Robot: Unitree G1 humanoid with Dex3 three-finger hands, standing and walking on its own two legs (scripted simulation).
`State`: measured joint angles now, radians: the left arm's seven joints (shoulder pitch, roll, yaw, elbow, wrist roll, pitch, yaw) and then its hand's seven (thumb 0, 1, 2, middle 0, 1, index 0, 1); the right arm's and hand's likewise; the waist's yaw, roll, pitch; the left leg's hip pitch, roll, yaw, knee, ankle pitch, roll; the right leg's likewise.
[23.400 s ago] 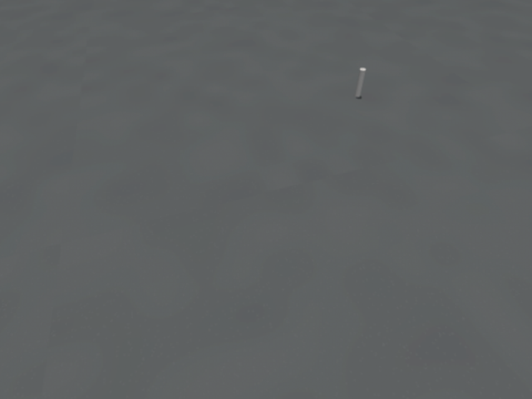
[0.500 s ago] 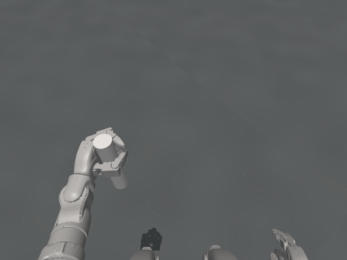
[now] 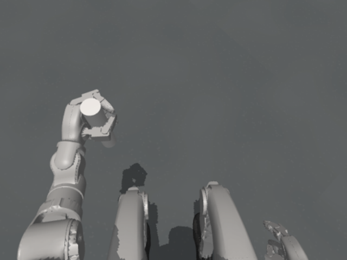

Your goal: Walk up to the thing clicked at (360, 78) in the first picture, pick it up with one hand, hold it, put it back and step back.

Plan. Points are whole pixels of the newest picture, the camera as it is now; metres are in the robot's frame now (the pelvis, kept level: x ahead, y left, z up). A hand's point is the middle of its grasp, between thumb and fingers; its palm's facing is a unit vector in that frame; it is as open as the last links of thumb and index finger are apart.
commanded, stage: crouch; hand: left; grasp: from the side
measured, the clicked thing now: (101, 126) +0.42 +0.18 -0.07
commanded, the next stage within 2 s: lower in 1.02 s
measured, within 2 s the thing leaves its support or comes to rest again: neither
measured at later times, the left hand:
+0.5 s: hand (121, 128) +0.47 +0.15 -0.20, palm faces -0.08 -1.00 -0.02, open 5.1 cm
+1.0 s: hand (127, 131) +0.49 +0.15 -0.28, palm faces -0.12 -0.99 -0.04, open 5.1 cm
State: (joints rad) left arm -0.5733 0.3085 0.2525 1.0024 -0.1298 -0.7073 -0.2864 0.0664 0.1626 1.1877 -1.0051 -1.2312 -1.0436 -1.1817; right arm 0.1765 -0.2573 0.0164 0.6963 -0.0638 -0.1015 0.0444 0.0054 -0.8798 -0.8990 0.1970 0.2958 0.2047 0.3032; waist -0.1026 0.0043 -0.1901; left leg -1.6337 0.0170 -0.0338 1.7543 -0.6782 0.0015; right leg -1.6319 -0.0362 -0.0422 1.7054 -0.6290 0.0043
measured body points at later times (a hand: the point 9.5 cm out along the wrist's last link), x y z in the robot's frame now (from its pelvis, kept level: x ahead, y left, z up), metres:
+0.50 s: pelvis -0.05 +0.00 -0.16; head +0.18 +0.05 +0.23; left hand +0.47 +0.21 -0.20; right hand +0.00 -0.27 -0.27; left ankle +0.05 +0.12 -0.50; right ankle +0.07 -0.13 -0.50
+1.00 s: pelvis -0.05 +0.01 -0.20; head +0.20 +0.07 +0.17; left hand +0.49 +0.20 -0.27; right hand -0.01 -0.27 -0.29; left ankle +0.05 +0.12 -0.50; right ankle +0.07 -0.13 -0.50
